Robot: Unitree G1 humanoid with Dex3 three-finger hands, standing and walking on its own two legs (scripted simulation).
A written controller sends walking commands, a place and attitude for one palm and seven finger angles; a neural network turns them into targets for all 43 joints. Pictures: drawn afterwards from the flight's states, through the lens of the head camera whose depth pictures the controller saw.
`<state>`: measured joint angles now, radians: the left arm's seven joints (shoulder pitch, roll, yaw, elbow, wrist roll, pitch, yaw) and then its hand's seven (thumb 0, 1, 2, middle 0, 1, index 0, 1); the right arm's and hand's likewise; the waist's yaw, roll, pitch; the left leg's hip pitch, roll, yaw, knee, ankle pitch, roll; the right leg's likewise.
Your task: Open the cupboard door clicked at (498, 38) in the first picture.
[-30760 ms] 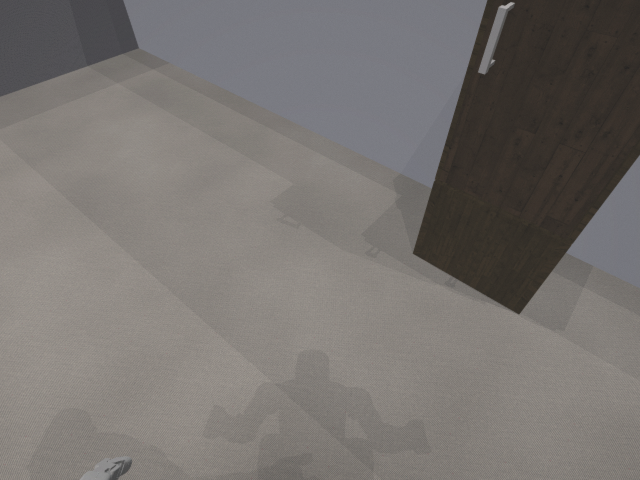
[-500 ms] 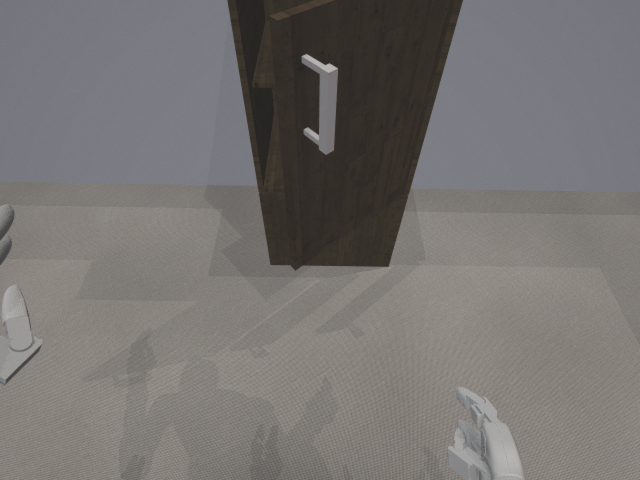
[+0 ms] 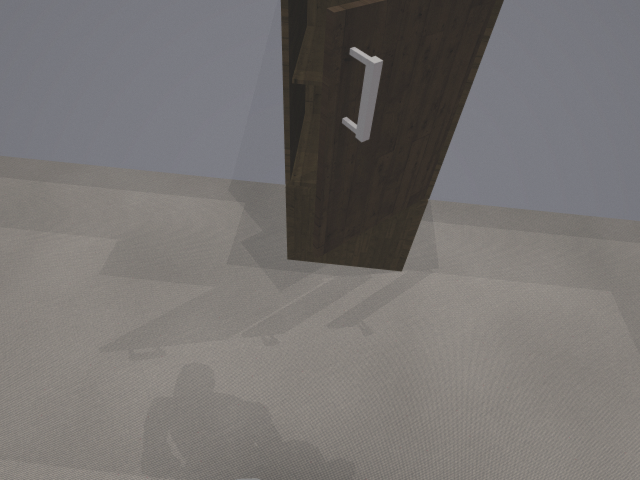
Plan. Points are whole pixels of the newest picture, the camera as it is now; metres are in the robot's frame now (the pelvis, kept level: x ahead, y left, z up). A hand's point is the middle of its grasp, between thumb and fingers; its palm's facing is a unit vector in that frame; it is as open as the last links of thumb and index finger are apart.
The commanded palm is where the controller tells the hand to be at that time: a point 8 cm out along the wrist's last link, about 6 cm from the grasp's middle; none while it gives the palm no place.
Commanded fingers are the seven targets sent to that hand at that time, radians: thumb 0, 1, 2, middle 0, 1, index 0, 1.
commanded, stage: let the arm hang, fingers relaxed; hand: left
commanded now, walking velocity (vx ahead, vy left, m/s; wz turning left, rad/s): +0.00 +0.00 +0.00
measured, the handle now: (359, 96) +0.68 -0.03 +0.12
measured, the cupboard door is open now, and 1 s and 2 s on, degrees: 42 42 42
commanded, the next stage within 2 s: look to check the result in 0.72 s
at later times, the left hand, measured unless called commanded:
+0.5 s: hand out of the picture +0.00 +0.18 -0.16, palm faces +0.03 -0.98 -0.21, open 7.4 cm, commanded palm none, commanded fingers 0.00 0.90 0.90 -0.20 -0.30 -0.20 -0.30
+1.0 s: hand out of the picture +0.03 +0.17 -0.16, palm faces +0.03 -0.98 -0.21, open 7.4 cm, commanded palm none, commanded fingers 0.00 0.90 0.90 -0.20 -0.30 -0.20 -0.30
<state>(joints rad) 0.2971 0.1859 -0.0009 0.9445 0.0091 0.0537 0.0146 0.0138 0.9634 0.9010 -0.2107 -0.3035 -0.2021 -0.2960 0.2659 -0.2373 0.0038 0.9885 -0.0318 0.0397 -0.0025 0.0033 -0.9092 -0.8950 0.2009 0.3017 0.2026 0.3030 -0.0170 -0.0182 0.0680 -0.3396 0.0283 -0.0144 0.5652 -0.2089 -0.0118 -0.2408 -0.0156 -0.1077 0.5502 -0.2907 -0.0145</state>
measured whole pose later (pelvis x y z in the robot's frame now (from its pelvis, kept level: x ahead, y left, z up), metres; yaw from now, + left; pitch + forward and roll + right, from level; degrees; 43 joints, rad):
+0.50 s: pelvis +0.00 +0.01 +0.01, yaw -1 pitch -1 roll +0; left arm 0.30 0.13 0.03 1.13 0.01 0.00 0.03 0.01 0.91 0.90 -0.20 -0.30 -0.19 -0.30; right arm 0.28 -0.13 -0.01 1.13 -0.02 0.02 -0.02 0.00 -0.91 -0.89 0.20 0.30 0.20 0.30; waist -0.01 0.04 0.04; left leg -0.27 0.01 0.02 0.46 -0.16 0.00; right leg -0.21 -0.04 -0.08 0.49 -0.26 0.00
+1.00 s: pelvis +0.03 +0.00 +0.01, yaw -1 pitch -1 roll +0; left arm 0.27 0.13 0.03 1.14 0.00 -0.01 0.03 0.01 0.91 0.90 -0.20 -0.30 -0.20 -0.30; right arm 0.25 -0.15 -0.01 1.15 -0.02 0.01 -0.03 0.00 -0.91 -0.89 0.20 0.30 0.20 0.30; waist -0.01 0.03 0.05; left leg -0.23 0.02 0.01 0.43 -0.18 -0.01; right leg -0.15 -0.02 -0.08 0.43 -0.27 -0.01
